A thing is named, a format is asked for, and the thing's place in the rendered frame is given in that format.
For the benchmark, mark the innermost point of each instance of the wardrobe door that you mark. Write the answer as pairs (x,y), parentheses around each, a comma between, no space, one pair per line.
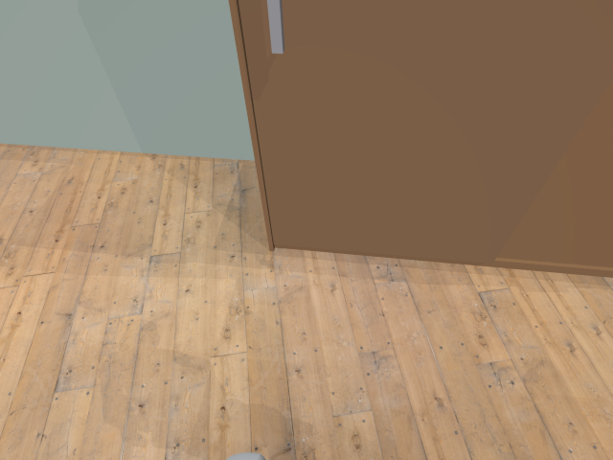
(421,128)
(571,218)

